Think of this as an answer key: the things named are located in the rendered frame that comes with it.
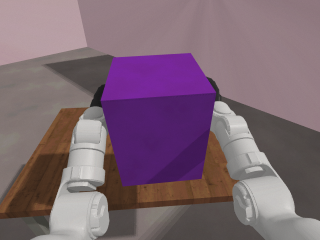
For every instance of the robot left forearm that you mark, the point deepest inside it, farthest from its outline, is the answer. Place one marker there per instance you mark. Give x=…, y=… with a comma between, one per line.
x=84, y=170

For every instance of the right robot hand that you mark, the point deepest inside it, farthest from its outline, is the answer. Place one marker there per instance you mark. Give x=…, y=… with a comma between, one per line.
x=218, y=96

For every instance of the robot right upper arm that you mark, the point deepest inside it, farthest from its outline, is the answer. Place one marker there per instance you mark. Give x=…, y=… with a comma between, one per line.
x=266, y=204

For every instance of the carton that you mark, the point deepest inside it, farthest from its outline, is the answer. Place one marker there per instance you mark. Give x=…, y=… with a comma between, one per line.
x=158, y=111

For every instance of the table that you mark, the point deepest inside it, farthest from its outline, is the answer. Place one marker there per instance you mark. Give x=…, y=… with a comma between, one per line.
x=33, y=194

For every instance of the robot left upper arm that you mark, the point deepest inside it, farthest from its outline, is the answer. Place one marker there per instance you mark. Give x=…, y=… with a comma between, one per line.
x=78, y=216

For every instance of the robot right forearm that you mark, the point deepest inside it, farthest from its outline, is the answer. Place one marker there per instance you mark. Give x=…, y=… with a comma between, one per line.
x=244, y=160

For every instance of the left robot hand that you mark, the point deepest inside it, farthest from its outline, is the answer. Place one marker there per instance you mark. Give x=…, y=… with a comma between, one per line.
x=96, y=102

